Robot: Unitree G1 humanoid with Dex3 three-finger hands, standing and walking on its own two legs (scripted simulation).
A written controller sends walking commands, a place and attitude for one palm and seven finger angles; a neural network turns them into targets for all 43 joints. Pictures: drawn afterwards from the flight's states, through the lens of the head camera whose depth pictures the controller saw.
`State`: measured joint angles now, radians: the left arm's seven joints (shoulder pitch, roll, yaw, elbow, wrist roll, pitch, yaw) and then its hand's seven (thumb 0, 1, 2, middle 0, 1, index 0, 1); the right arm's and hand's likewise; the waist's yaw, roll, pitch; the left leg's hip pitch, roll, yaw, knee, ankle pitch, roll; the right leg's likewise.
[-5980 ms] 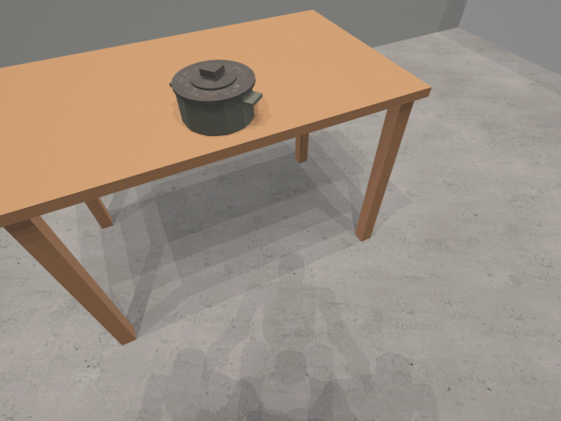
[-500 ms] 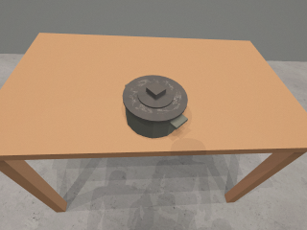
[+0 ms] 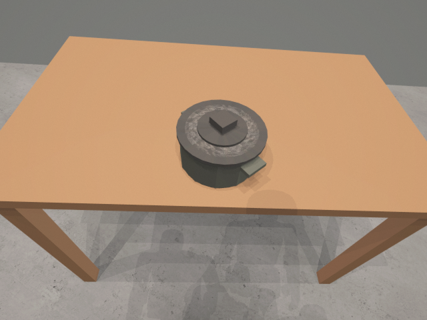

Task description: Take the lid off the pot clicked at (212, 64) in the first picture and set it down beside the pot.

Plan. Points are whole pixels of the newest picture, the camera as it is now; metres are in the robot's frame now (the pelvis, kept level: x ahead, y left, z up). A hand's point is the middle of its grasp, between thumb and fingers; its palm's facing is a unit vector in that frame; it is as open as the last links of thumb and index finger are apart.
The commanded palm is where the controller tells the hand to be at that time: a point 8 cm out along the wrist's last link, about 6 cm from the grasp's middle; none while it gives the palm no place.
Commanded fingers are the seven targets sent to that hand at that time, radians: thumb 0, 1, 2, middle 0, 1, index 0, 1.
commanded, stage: shuffle to correct the standing spot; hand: left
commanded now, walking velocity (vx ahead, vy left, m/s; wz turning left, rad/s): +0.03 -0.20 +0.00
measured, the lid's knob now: (223, 121) +0.48 +0.02 +0.10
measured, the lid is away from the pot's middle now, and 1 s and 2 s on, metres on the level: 0.00 0.00 0.00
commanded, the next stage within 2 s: come to a stop and stand still in 0.90 s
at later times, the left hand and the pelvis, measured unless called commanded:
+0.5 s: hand out of the picture +0.01 +0.10 -0.20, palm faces +0.04 -0.99 -0.11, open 7.4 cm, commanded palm none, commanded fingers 0.00 0.90 0.90 -0.20 -0.30 -0.20 -0.30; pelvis +0.02 -0.05 -0.01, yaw +0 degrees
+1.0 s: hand out of the picture +0.11 +0.05 -0.17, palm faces +0.04 -0.99 -0.15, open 7.3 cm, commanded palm none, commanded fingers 0.00 0.90 0.90 -0.20 -0.30 -0.20 -0.30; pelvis +0.04 -0.13 +0.00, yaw +2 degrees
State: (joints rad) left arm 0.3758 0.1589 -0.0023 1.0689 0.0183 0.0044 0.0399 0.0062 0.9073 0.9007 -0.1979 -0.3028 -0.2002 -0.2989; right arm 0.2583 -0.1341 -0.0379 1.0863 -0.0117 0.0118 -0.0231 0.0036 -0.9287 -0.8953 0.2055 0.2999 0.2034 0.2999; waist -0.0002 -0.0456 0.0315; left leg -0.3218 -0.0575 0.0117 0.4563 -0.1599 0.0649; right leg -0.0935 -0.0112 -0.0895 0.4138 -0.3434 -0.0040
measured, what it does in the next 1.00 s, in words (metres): steps to the right: right foot, then left foot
